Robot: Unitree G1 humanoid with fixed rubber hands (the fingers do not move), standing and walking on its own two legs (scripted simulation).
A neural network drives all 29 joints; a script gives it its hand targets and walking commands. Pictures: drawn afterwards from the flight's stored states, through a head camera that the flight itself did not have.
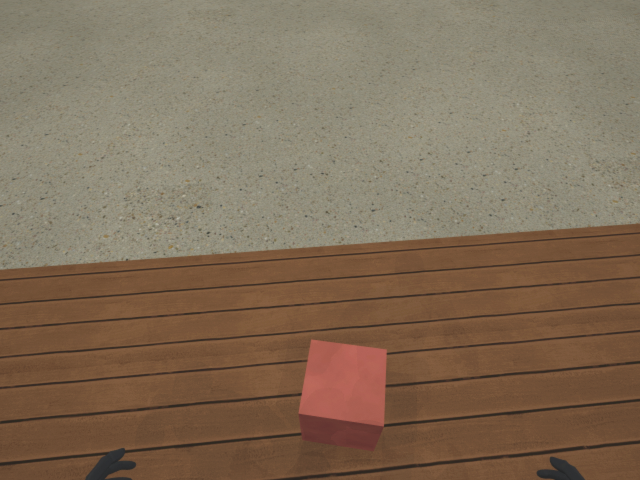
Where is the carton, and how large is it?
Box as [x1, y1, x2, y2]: [298, 340, 386, 450]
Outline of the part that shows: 311,340 298,413 302,439 373,450 383,427 386,349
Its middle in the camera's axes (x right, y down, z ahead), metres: +0.06 +0.44 +1.11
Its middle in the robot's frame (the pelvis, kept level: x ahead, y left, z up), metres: +0.44 -0.04 -0.66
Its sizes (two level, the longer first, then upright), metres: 0.210 0.200 0.250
